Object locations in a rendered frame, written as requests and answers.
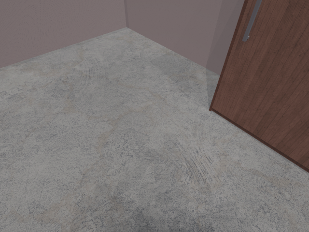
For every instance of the handle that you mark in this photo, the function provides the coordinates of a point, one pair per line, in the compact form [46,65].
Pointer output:
[248,29]

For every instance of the wardrobe door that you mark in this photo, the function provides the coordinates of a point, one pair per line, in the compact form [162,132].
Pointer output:
[265,85]

